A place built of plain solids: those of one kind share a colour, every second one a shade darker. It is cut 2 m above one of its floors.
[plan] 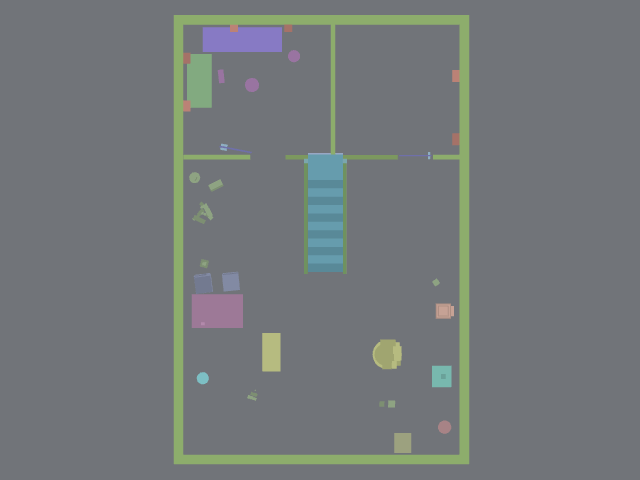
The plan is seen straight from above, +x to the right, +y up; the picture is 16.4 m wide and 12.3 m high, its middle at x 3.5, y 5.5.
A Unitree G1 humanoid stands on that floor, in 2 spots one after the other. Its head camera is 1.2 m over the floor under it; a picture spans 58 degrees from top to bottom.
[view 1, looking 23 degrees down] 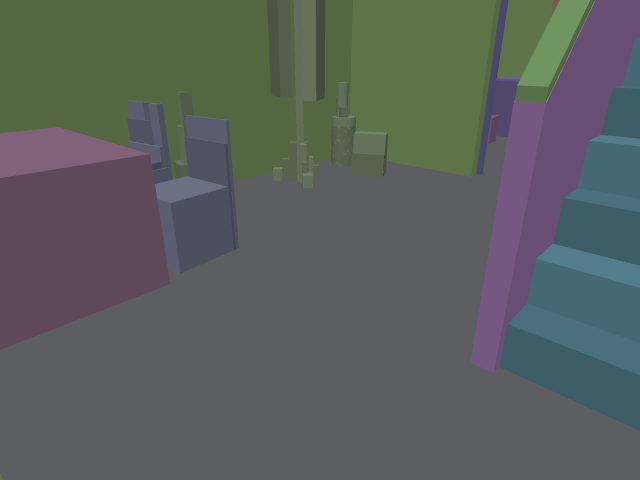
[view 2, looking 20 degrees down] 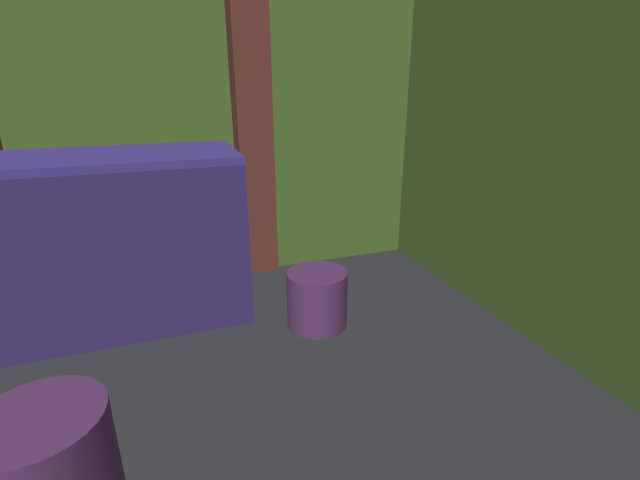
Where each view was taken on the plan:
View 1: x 3.64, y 3.10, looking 133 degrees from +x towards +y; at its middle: ground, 3.07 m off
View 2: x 2.16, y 8.32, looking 70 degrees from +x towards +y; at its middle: wall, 3.05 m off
